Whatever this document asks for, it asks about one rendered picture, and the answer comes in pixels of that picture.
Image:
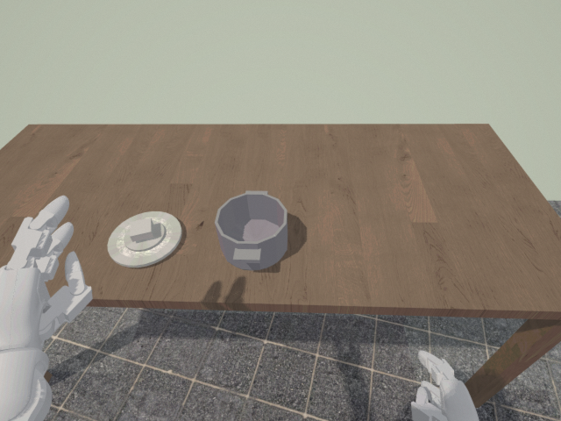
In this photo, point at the lid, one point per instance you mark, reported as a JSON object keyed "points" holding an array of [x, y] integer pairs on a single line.
{"points": [[166, 237]]}

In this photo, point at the robot right hand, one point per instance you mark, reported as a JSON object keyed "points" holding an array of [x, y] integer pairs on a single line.
{"points": [[452, 402]]}

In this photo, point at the robot left forearm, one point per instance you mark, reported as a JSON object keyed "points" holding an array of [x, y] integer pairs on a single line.
{"points": [[25, 395]]}

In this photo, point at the knob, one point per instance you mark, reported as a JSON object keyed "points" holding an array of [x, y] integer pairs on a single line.
{"points": [[141, 229]]}

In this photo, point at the robot left hand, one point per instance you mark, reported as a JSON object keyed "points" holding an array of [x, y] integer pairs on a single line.
{"points": [[23, 292]]}

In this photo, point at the table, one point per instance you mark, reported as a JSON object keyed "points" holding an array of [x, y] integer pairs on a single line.
{"points": [[434, 220]]}

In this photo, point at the pot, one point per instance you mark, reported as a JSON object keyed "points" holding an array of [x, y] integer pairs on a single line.
{"points": [[252, 229]]}

